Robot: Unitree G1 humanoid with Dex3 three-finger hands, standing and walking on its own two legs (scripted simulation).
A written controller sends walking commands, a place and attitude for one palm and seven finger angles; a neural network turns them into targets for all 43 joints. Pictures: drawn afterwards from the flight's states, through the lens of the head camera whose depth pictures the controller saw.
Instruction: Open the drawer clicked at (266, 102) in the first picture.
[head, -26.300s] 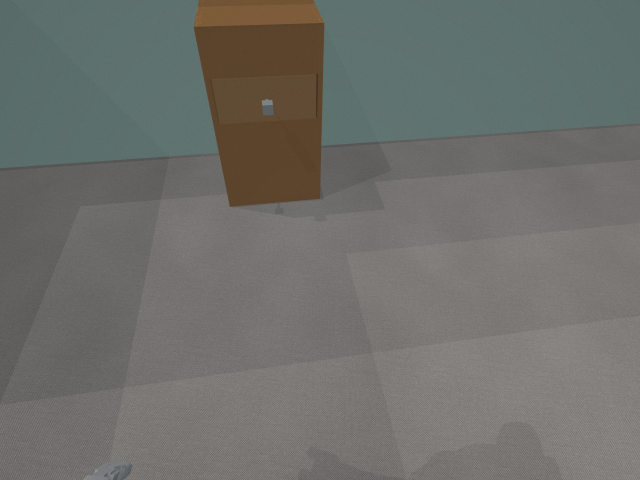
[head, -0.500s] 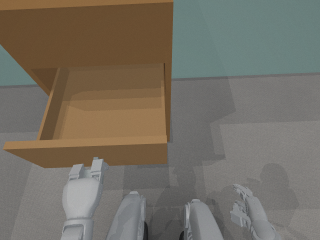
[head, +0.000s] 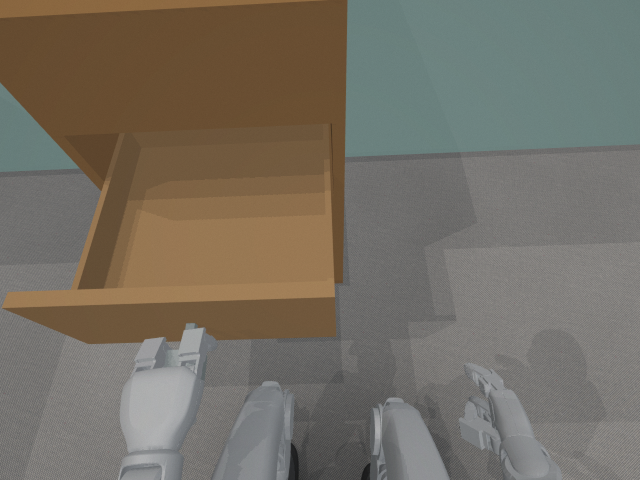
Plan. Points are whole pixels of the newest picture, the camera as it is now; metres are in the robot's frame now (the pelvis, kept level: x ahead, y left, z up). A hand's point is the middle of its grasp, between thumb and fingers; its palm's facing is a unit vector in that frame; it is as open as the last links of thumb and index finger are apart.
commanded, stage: pull the drawer open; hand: left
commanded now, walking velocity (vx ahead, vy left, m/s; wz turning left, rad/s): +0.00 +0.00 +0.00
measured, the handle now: (187, 353) +0.27 +0.20 -0.06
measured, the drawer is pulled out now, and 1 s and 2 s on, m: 0.26 0.27 0.27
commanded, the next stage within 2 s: open the thumb to release the handle in 0.22 s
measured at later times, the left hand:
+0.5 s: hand (181, 405) +0.21 +0.20 -0.07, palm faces -0.05 -0.09 -1.00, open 7.8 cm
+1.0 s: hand (179, 402) +0.21 +0.20 -0.07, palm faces -0.03 -0.09 -1.00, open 13.5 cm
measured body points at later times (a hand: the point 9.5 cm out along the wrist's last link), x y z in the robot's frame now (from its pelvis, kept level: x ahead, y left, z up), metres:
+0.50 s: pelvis -0.01 +0.00 -0.01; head +0.12 -0.02 +0.42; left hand +0.21 +0.20 -0.02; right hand +0.21 -0.22 -0.14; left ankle +0.04 +0.13 -0.55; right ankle +0.01 -0.09 -0.55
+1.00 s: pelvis -0.02 +0.00 +0.00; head +0.09 -0.01 +0.44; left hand +0.21 +0.21 -0.02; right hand +0.18 -0.23 -0.13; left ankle +0.04 +0.13 -0.55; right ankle +0.01 -0.09 -0.55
